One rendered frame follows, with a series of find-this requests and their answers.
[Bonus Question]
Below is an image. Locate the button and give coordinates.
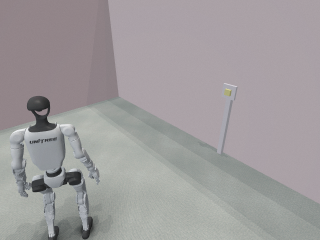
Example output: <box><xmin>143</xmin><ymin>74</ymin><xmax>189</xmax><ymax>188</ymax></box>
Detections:
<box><xmin>224</xmin><ymin>88</ymin><xmax>232</xmax><ymax>96</ymax></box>

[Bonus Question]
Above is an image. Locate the robot left shin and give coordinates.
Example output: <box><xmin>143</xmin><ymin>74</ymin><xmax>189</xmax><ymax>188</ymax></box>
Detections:
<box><xmin>43</xmin><ymin>194</ymin><xmax>55</xmax><ymax>238</ymax></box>

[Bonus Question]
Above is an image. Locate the robot left upper arm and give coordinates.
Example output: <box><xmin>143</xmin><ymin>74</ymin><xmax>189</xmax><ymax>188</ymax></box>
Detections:
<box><xmin>9</xmin><ymin>128</ymin><xmax>27</xmax><ymax>170</ymax></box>

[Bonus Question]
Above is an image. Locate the right robot forearm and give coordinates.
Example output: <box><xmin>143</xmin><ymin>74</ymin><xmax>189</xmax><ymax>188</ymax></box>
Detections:
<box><xmin>79</xmin><ymin>148</ymin><xmax>97</xmax><ymax>173</ymax></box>

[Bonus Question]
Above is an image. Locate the robot right foot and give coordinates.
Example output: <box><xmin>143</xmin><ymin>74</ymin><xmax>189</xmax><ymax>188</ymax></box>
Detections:
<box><xmin>82</xmin><ymin>216</ymin><xmax>93</xmax><ymax>240</ymax></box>

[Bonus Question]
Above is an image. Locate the robot right upper arm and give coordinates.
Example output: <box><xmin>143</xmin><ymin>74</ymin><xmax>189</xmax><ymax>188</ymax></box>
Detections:
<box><xmin>60</xmin><ymin>124</ymin><xmax>85</xmax><ymax>159</ymax></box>

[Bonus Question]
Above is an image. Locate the left robot forearm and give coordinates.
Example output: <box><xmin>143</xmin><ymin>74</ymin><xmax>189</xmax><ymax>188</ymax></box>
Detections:
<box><xmin>11</xmin><ymin>161</ymin><xmax>27</xmax><ymax>186</ymax></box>

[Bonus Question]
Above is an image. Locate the left robot hand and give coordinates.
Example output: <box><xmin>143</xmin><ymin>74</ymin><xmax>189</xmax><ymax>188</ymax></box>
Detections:
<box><xmin>17</xmin><ymin>182</ymin><xmax>32</xmax><ymax>198</ymax></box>

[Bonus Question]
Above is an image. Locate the right robot hand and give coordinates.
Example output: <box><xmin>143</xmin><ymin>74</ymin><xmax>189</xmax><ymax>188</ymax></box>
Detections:
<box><xmin>88</xmin><ymin>168</ymin><xmax>100</xmax><ymax>185</ymax></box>

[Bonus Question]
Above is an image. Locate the panel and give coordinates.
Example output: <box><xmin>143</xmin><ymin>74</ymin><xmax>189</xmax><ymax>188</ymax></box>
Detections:
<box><xmin>217</xmin><ymin>83</ymin><xmax>238</xmax><ymax>155</ymax></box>

